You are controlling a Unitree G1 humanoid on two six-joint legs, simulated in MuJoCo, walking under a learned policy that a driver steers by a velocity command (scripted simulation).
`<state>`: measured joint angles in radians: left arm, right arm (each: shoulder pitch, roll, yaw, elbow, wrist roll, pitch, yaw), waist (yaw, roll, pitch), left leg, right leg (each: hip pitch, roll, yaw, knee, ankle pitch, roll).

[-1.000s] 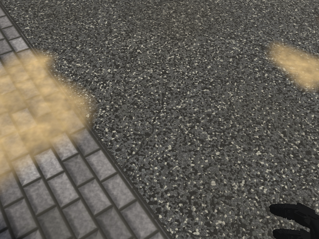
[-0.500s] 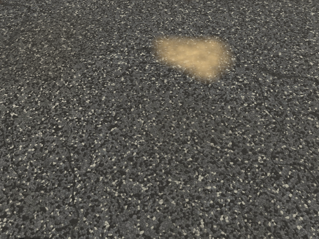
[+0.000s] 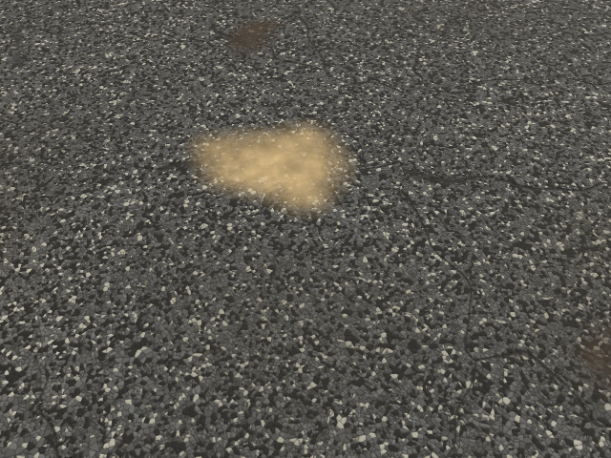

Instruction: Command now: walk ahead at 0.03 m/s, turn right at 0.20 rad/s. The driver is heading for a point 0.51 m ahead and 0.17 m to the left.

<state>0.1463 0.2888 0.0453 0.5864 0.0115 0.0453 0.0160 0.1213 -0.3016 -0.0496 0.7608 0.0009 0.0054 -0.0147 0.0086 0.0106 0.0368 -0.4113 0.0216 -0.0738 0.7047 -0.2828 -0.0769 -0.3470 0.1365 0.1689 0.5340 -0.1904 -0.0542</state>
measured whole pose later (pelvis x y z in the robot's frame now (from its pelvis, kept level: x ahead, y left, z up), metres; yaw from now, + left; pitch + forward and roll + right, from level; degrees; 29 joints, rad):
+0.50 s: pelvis +0.04 +0.05 +0.00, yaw -1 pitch -1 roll +0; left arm 0.21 0.25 0.04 0.74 0.01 0.03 0.02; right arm 0.13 -0.25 -0.01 0.80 -0.01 -0.02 0.01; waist 0.01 0.00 0.03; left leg -0.21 -0.02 -0.01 0.53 -0.30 0.02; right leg -0.23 0.03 0.13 0.53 -0.28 0.03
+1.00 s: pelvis +0.05 +0.06 +0.01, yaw -1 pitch -1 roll +0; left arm 0.21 0.24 0.05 0.93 0.01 0.02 0.06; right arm 0.17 -0.25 -0.01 0.98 0.00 -0.02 0.00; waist -0.01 0.00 0.03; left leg -0.17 -0.04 -0.01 0.47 -0.28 0.04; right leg -0.18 0.01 0.14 0.46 -0.26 0.05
